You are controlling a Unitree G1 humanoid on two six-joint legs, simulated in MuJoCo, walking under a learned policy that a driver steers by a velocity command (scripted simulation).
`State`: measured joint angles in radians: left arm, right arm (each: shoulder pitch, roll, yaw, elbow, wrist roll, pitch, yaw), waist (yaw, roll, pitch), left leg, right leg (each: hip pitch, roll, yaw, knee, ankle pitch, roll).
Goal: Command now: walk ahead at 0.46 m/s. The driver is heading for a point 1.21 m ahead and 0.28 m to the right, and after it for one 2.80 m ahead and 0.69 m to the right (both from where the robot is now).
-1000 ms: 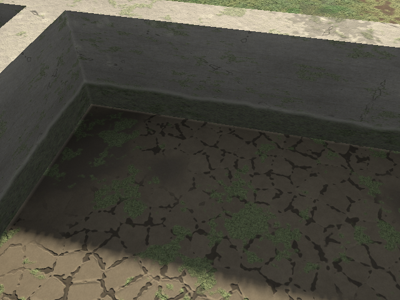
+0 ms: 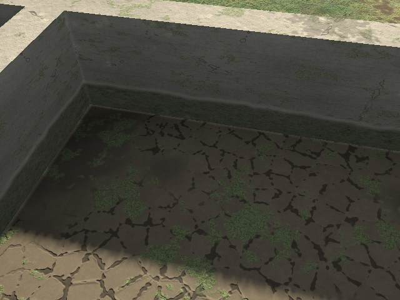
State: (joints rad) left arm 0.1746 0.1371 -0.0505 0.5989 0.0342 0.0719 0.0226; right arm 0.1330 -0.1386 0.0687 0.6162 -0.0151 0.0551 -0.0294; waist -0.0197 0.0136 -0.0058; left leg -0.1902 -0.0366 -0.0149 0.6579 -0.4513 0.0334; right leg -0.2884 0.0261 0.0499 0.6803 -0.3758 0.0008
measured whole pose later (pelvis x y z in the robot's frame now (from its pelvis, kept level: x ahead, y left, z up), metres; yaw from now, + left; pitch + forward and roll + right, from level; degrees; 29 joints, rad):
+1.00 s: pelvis -0.02 +0.00 +0.01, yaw +0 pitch +1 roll +0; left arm 0.22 0.18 -0.03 0.61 0.04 0.09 0.03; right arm 0.20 -0.19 0.03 0.68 -0.02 0.09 -0.04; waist -0.02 0.00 -0.01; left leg -0.22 -0.03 -0.01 0.58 -0.37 0.03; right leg -0.31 0.02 0.06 0.59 -0.29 0.00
